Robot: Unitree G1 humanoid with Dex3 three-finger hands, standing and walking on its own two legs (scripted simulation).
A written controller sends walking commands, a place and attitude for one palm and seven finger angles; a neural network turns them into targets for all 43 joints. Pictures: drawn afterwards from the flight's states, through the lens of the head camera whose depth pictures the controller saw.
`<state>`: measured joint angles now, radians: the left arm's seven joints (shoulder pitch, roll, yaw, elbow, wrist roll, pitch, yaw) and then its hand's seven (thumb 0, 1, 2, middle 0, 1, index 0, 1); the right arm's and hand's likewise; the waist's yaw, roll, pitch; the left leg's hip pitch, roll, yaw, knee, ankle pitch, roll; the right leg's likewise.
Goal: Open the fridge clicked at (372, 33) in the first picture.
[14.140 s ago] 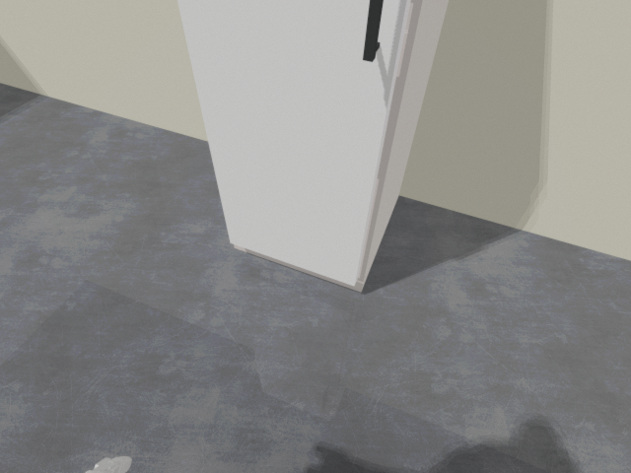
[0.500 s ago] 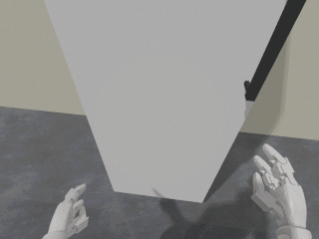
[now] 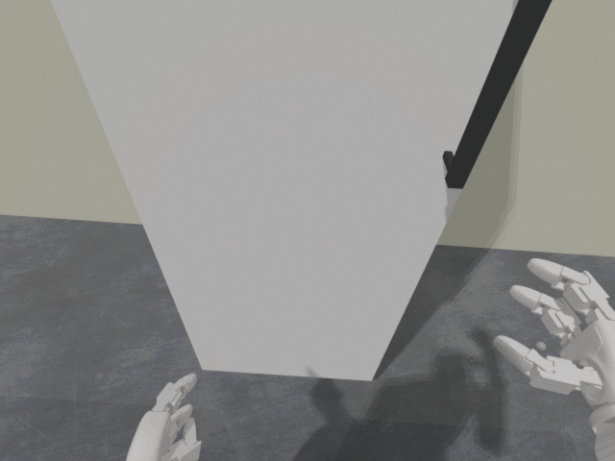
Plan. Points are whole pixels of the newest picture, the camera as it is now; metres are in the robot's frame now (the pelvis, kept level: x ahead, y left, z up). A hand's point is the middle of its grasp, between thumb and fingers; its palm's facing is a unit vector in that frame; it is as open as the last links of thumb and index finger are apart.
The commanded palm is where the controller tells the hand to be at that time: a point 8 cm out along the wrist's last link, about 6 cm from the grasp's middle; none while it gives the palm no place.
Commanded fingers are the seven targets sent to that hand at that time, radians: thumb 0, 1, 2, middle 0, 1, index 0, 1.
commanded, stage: raise the hand to about handle height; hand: right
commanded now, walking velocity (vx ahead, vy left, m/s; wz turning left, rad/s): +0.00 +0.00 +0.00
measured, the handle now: (485, 90) +0.45 -0.16 +0.29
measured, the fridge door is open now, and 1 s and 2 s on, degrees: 0 0 0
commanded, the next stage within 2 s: move the hooked fingers beside the handle in 1.32 s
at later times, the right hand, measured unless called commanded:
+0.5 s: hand out of the picture +0.26 -0.29 +0.22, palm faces +0.10 +0.99 -0.11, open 13.6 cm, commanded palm +0.22 -0.33 +0.23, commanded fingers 0.00 0.50 -0.30 0.30 1.20 0.30 1.20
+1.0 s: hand out of the picture +0.29 -0.30 +0.29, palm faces +0.08 +0.99 -0.14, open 14.0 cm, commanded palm +0.24 -0.34 +0.29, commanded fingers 0.00 0.50 -0.30 0.30 1.20 0.30 1.20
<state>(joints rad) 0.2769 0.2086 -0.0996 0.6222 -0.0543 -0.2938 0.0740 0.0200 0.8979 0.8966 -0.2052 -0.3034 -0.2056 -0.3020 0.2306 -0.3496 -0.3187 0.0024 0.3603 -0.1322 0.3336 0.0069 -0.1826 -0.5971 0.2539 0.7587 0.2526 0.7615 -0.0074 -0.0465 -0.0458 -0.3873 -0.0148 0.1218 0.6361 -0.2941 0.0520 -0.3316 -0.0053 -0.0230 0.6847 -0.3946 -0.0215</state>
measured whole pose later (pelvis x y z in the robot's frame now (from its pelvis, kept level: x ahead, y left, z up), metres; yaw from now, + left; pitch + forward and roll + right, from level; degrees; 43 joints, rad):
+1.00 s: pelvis +0.00 -0.02 +0.02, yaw -1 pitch -3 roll +0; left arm 0.16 0.31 -0.11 0.62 -0.11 -0.16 0.07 0.02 0.90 0.90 -0.20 -0.30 -0.20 -0.30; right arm -0.33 -0.61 -0.52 0.05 0.32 0.48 0.46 -0.01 0.51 -0.30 0.30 1.20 0.30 1.20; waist -0.06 -0.07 -0.04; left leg -0.19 0.02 0.11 0.45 -0.22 0.03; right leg -0.12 0.04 -0.03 0.45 -0.29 -0.05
